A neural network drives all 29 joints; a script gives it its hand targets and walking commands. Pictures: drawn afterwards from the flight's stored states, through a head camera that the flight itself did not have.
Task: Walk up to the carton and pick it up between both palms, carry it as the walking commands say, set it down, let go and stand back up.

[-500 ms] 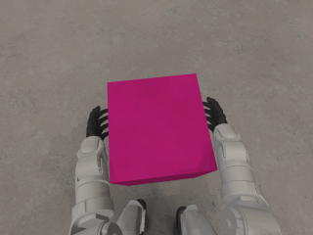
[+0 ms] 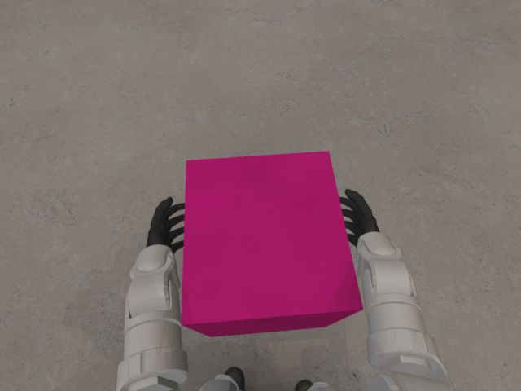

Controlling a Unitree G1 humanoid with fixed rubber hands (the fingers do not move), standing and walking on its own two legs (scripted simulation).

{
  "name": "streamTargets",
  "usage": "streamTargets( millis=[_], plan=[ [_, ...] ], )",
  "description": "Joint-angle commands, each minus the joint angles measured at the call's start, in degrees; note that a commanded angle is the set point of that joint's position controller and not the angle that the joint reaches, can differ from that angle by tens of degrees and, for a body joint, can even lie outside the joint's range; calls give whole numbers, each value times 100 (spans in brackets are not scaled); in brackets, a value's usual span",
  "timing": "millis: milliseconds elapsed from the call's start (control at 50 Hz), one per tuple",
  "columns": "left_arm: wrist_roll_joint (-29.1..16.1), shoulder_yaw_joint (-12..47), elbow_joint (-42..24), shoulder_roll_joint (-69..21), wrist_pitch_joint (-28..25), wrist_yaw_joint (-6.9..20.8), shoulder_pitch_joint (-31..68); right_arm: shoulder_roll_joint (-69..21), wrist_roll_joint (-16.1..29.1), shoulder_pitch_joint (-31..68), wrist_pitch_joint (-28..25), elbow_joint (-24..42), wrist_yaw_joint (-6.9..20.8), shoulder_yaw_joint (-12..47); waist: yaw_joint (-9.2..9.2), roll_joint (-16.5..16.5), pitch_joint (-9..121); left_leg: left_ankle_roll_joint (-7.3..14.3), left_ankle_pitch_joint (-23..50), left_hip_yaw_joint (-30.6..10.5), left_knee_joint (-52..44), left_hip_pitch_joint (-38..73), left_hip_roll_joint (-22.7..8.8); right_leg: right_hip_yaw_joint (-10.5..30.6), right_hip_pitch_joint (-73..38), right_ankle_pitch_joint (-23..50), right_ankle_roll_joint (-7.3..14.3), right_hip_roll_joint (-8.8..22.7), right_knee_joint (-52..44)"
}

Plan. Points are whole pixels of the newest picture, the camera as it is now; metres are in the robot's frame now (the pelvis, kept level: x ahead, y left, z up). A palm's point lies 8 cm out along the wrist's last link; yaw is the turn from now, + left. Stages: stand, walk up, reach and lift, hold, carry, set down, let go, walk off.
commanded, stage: reach and lift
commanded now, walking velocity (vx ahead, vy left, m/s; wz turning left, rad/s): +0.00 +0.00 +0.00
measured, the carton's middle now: (263, 253) +0.35 +0.03 -0.10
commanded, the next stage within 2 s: hold in 2.00 s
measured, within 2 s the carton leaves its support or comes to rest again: neither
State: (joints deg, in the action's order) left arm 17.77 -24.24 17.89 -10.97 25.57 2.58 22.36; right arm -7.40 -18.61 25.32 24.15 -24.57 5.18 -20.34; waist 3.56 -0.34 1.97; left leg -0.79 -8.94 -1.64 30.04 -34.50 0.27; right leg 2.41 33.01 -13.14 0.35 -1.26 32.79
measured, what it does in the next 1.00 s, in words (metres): stands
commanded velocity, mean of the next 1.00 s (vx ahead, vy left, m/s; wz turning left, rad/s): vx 0.00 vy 0.00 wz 0.00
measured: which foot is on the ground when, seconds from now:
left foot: down 0.00-1.00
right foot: down 0.00-1.00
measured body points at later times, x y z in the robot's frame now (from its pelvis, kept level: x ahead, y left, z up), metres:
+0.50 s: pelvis +0.01 -0.01 +0.02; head +0.01 -0.01 +0.47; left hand +0.31 +0.19 +0.05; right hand +0.35 -0.14 +0.04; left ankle +0.05 +0.13 -0.73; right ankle +0.02 -0.12 -0.73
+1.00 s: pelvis +0.02 +0.00 +0.02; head -0.01 +0.00 +0.47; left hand +0.32 +0.17 +0.06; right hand +0.33 -0.16 +0.06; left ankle +0.05 +0.13 -0.73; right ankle +0.02 -0.12 -0.73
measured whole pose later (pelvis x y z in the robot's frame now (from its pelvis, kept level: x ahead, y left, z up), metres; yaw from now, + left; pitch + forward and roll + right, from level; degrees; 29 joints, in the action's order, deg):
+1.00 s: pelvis +0.02 +0.00 +0.02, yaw +0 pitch -7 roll +0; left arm 15.9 -15.4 9.7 -8.7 42.3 1.8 15.0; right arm -7.8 -15.8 15.7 41.6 -12.5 3.6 -14.6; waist 1.3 -0.4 -3.0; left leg -0.9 -8.4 -1.9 18.8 -3.6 0.0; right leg 2.4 1.6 -12.0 0.7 -1.1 20.6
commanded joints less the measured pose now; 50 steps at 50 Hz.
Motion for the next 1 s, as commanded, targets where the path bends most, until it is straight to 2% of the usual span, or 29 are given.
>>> streamTargets(
  millis=[0, 120, 300, 560, 720, 980],
  plan=[
    [-973, 3540, 498, -5339, 56, 1313, 2415, -5111, 1010, 2660, -128, -102, 1387, 3344, 34, -12, 2885, 23, 1331, -171, -220, 2459, 516, 138, -1066, 1029, 67, -477, -554],
    [-1013, 3524, 474, -5295, 243, 1271, 2310, -5103, 1086, 2589, 59, -65, 1323, 3380, 80, -34, 2467, 24, 1201, -175, -484, 2799, 491, 179, -1468, 888, 57, -427, -865],
    [-1084, 3544, 336, -5182, 628, 1245, 2285, -5165, 1190, 2570, 417, 64, 1238, 3393, 49, -24, 1736, 27, 887, -159, -792, 3247, 466, 212, -1964, 620, 41, -347, -1268],
    [-1381, 3868, -387, -4864, 1285, 1133, 2108, -4962, 1476, 2354, 1046, 806, 1121, 3650, 28, 0, 1095, 23, 893, -206, -1120, 3840, 411, 268, -2603, 747, 22, -263, -1599],
    [-1411, 3910, -645, -4676, 1580, 1050, 1904, -4698, 1512, 2098, 1368, 1171, 1030, 3589, -97, 17, 758, 16, 861, -205, -1285, 3964, 427, 265, -2747, 829, 9, -271, -1721],
    [-1484, 4064, -841, -4665, 1613, 975, 1836, -4573, 1648, 2079, 1517, 1609, 975, 3710, -235, 50, 946, 14, 858, -244, -1172, 3915, 427, 247, -2787, 921, 3, -296, -1606]
  ],
)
